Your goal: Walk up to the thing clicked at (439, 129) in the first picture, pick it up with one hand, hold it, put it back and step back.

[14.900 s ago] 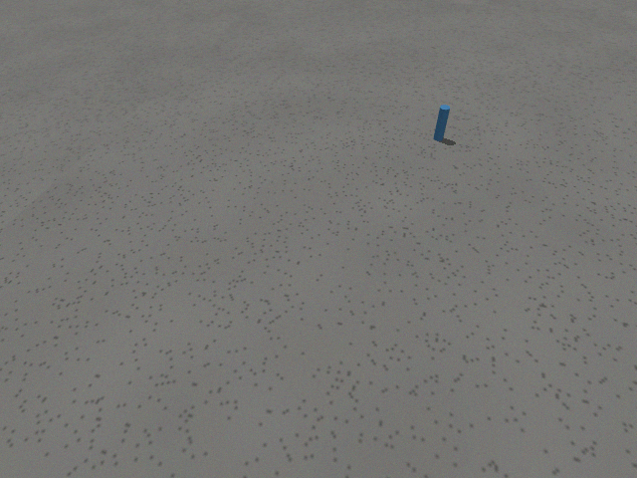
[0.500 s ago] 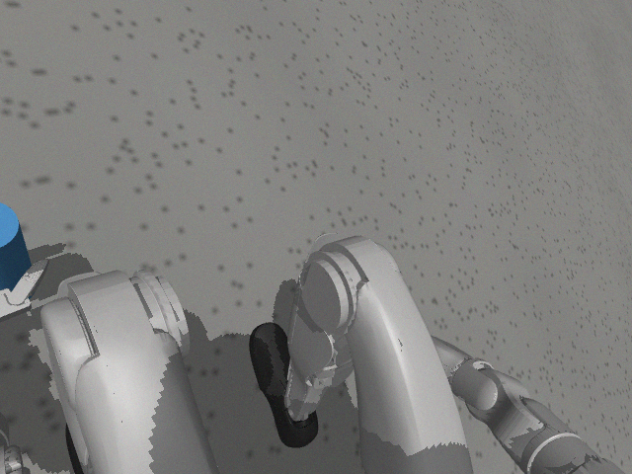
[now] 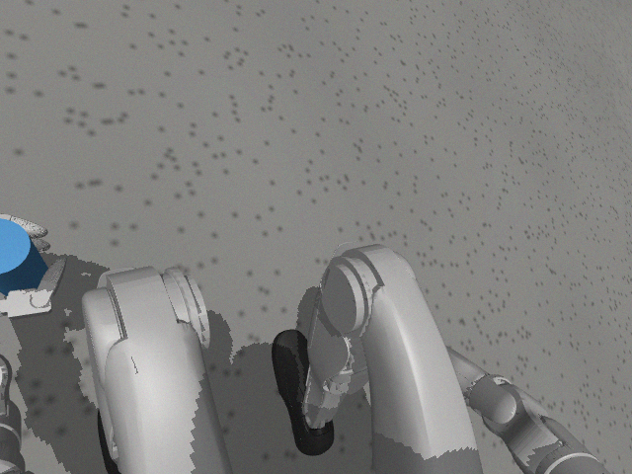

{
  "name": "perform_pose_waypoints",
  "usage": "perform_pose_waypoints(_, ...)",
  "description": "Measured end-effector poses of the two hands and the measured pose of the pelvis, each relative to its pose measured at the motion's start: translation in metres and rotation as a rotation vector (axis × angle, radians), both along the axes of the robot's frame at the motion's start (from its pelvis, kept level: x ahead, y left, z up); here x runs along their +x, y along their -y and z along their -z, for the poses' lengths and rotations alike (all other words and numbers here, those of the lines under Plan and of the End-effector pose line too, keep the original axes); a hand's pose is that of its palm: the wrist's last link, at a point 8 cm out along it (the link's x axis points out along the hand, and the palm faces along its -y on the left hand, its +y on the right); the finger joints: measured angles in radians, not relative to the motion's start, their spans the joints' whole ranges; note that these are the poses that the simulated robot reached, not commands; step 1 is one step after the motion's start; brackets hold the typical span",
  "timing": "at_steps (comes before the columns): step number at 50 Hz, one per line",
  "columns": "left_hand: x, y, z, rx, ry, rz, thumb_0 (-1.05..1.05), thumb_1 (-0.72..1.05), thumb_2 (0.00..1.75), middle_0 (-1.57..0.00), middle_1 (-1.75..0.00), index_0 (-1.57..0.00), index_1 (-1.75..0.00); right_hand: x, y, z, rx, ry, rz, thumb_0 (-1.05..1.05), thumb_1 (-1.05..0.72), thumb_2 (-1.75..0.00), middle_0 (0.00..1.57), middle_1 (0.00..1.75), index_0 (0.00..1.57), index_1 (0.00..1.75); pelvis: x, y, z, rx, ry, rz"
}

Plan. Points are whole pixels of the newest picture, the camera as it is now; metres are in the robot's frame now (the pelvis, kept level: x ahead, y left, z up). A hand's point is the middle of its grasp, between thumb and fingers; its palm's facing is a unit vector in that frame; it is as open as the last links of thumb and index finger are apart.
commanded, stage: settle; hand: left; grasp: from the side
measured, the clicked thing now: (16, 270) +0.35 +0.28 -0.15
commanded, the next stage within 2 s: lift in 1.50 s
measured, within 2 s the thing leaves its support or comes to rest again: neither
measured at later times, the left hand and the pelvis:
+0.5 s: hand (10, 243) +0.35 +0.27 -0.03, palm faces +0.21 -0.97 -0.10, open 7.3 cm; pelvis +0.02 -0.01 +0.04, yaw +6 degrees
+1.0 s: hand (12, 209) +0.35 +0.26 +0.03, palm faces +0.19 -0.98 -0.08, open 7.3 cm; pelvis +0.03 -0.02 +0.08, yaw +9 degrees
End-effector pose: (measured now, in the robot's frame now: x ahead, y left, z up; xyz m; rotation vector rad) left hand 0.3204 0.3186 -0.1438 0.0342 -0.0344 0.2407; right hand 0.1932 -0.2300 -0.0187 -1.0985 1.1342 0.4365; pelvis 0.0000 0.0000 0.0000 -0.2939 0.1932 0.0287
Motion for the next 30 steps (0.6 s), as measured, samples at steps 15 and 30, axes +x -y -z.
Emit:
perform_pose_waypoints(15,-0.007,-0.001,-0.075,0.033,0.016,0.02,0.03,-0.08,1.13,-0.91,-1.12,-0.88,-1.14,0.039,-0.011,0.008,0.185,0.107,0.114,0.0,-0.9,-0.89,0.21,0.3,0.2,0.3,0.007,0.005,-0.019,0.049,-0.129,-0.036)
perform_pose_waypoints(30,0.001,0.007,-0.135,0.07,-0.083,0.04,0.02,-0.1,1.14,-0.92,-1.11,-0.89,-1.13,0.039,0.004,0.036,0.323,0.075,0.353,0.0,-0.9,-0.89,0.2,0.3,0.2,0.3,0.021,0.016,-0.042,0.117,-0.282,-0.069)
